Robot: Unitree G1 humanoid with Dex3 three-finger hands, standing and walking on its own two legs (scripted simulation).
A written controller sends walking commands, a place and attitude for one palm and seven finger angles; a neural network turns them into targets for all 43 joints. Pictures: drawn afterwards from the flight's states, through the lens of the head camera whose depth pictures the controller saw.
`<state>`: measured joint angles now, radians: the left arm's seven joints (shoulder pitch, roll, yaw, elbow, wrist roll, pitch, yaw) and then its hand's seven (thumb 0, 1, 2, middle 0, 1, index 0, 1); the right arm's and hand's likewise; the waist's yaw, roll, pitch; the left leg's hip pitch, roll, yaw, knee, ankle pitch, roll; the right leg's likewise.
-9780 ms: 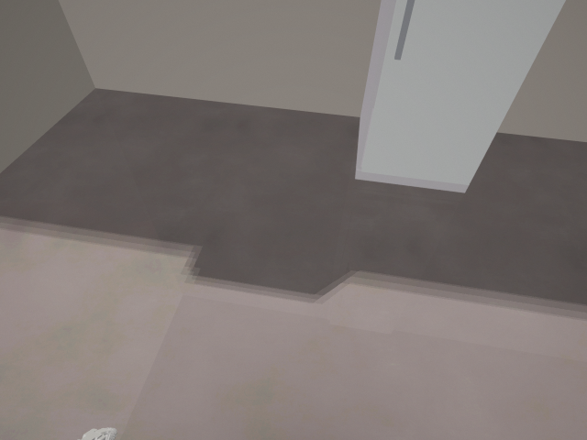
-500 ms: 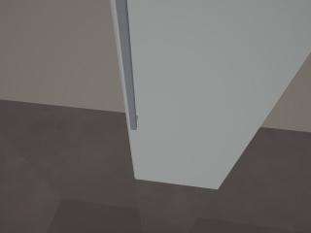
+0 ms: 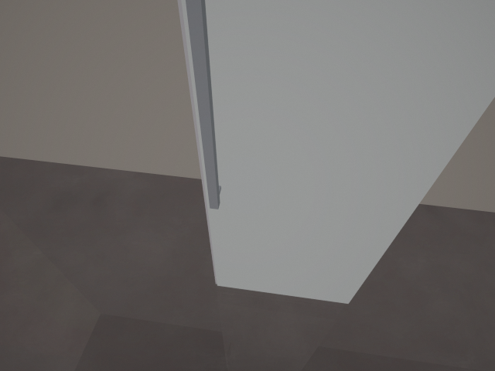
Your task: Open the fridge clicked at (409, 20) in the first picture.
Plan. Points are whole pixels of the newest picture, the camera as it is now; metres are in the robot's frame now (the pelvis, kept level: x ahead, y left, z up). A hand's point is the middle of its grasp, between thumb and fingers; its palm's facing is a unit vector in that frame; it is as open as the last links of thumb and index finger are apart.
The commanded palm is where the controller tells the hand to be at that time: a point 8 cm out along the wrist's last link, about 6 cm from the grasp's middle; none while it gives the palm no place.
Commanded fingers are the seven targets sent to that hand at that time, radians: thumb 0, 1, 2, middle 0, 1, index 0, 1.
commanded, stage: look again from close up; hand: left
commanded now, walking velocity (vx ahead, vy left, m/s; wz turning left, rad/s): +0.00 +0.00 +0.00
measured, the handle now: (209, 114) +0.52 +0.11 +0.15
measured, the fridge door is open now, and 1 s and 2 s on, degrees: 0 0 0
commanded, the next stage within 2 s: none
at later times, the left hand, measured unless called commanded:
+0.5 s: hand out of the picture +0.06 +0.23 -0.16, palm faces -0.01 -0.95 -0.30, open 7.4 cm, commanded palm none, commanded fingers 0.00 0.90 0.90 -0.20 -0.30 -0.20 -0.30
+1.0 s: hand out of the picture +0.07 +0.23 -0.16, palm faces -0.01 -0.95 -0.32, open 7.4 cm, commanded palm none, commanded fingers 0.00 0.90 0.90 -0.20 -0.30 -0.20 -0.30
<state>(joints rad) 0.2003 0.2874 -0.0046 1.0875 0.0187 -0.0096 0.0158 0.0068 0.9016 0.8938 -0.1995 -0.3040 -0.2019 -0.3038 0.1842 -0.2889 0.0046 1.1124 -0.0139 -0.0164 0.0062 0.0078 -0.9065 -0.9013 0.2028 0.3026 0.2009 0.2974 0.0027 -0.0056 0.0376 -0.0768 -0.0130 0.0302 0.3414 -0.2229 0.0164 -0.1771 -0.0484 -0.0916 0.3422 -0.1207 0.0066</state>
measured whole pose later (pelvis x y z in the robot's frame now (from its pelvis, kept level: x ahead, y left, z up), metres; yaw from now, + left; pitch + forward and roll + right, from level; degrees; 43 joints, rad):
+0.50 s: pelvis +0.01 +0.00 +0.00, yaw +0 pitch -2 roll +0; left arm 0.18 0.30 0.00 1.09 0.02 -0.01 0.01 0.01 0.90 0.89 -0.20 -0.30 -0.20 -0.30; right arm 0.17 -0.30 0.01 1.11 -0.01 -0.02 0.00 0.01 -0.91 -0.90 0.20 0.30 0.20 0.30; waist 0.01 -0.01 0.03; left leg -0.06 -0.01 0.03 0.32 -0.22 0.01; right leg -0.16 -0.04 -0.10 0.32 -0.12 0.01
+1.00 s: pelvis +0.01 +0.00 +0.00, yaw +0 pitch -2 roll +0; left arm 0.17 0.31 0.00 1.10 0.02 -0.01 0.01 0.01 0.90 0.89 -0.20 -0.30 -0.20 -0.30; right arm 0.16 -0.31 0.01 1.11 -0.02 -0.02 0.00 0.01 -0.91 -0.90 0.20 0.30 0.20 0.30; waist 0.01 0.00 0.03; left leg -0.04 -0.01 0.02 0.29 -0.22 0.01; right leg -0.15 -0.04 -0.10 0.31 -0.13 0.00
